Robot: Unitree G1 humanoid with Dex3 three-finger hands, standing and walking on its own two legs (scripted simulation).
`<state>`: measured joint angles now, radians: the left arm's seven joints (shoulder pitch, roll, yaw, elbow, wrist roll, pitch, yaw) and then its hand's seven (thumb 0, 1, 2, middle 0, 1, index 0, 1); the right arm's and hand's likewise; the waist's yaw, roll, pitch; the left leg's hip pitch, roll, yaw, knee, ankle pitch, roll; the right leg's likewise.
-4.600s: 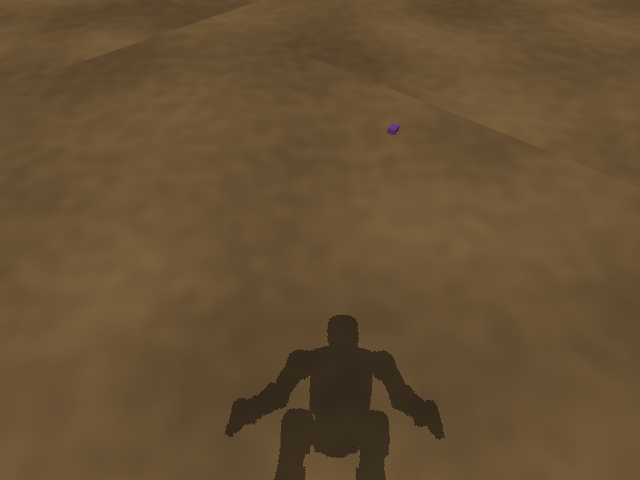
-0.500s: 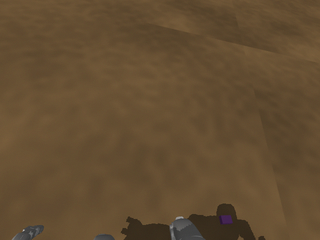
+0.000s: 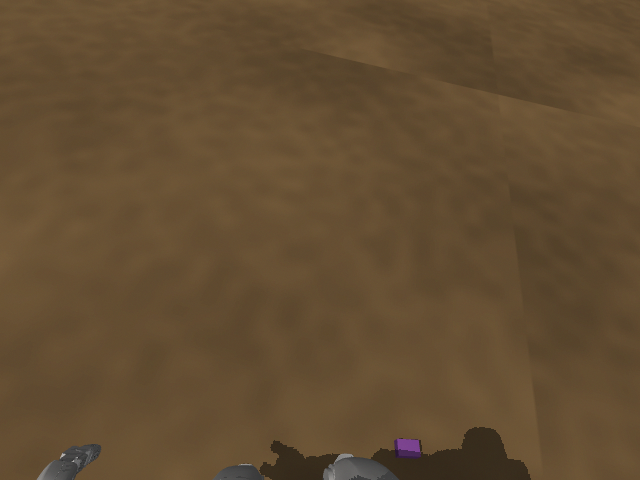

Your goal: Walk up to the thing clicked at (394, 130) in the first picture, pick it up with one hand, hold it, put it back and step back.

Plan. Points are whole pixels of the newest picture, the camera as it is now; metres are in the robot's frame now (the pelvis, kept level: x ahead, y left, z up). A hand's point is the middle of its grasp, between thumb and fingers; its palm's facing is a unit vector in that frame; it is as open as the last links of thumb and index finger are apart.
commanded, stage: walk up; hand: left
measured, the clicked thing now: (407, 448) +0.31 -0.33 -0.73
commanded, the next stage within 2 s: none
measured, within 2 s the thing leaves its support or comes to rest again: neither
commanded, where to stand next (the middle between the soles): -0.05 -0.62 m, yaw +5 degrees
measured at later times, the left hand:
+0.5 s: hand out of the picture +0.04 +0.04 -0.14, palm faces -0.12 -0.93 -0.36, open 7.4 cm
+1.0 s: hand out of the picture +0.04 -0.13 -0.17, palm faces -0.11 -0.93 -0.34, open 7.4 cm
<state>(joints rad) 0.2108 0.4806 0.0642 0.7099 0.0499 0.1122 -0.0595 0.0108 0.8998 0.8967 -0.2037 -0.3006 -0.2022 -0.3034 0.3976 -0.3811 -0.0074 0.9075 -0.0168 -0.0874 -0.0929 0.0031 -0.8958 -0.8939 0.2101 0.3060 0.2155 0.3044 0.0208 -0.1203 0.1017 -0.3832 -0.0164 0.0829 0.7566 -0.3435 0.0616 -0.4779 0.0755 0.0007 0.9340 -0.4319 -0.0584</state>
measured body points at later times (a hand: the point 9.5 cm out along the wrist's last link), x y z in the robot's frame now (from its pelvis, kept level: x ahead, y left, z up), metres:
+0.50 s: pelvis -0.05 -0.22 -0.01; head -0.01 -0.22 +0.44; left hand +0.05 +0.09 -0.12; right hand -0.01 -0.61 -0.09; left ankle +0.00 -0.08 -0.66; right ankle -0.02 -0.36 -0.71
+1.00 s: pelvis -0.10 -0.42 -0.01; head -0.04 -0.36 +0.43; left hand +0.05 -0.08 -0.14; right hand -0.08 -0.80 -0.04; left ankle -0.02 -0.21 -0.71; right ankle -0.07 -0.63 -0.66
